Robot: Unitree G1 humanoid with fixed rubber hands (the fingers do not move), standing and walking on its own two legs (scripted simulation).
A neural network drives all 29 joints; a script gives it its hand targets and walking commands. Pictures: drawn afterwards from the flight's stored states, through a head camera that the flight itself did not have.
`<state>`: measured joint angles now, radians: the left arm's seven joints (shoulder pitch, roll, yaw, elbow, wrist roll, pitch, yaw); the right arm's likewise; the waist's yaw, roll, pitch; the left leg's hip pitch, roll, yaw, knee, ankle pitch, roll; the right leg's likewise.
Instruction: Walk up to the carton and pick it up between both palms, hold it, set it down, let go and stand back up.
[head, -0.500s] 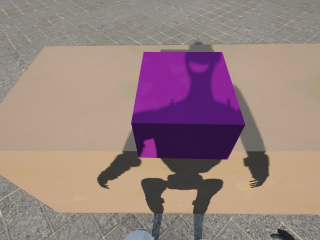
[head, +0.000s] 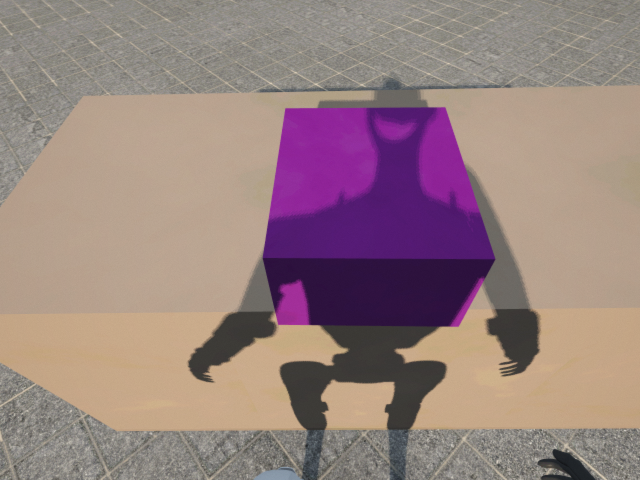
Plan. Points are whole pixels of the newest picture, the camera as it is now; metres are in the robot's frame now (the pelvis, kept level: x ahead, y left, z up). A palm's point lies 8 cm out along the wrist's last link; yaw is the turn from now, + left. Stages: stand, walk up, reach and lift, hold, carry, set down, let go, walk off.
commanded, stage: walk up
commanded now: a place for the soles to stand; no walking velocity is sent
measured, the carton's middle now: (366, 210) +0.50 -0.04 +0.04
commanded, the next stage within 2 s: reach and lift in 1.40 s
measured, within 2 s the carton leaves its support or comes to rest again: neither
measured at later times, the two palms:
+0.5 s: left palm out of the picture +0.09 +0.31 -0.08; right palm out of the picture +0.13 -0.31 -0.09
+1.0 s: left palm out of the picture +0.10 +0.30 -0.08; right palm out of the picture +0.13 -0.32 -0.09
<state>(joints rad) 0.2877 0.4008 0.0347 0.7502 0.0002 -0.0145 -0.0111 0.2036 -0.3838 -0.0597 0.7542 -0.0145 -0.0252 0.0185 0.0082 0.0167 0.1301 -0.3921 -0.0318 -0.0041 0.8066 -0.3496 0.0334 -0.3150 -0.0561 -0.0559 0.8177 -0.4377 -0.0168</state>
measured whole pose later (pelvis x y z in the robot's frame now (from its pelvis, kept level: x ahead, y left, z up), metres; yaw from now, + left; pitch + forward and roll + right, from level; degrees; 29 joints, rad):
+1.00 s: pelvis +0.02 -0.02 +0.00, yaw +0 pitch -2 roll +1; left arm 0.28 0.40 0.03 0.75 0.00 -0.02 -0.01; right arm 0.22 -0.38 -0.06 0.75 -0.01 -0.06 0.02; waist 0.00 0.02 0.07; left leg -0.38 -0.03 -0.01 0.80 -0.37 0.02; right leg -0.32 -0.05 -0.06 0.83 -0.47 -0.01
